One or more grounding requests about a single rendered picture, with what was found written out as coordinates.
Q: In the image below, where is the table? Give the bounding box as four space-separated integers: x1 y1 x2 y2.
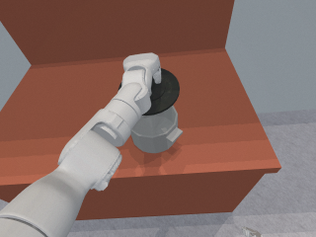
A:
0 0 282 221

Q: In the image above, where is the left robot hand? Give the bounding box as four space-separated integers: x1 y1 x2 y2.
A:
122 52 162 96

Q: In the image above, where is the pot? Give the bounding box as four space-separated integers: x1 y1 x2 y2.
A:
130 105 183 154

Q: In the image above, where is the right robot hand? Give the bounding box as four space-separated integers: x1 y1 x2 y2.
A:
242 226 263 237

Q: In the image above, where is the left robot upper arm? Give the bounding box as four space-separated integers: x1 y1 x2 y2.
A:
0 129 122 237

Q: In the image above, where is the robot left forearm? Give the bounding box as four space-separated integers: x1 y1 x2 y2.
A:
57 63 153 165

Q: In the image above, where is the lid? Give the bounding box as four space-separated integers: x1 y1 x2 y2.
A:
118 68 180 116

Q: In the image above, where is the knob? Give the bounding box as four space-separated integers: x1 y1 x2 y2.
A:
151 78 155 90

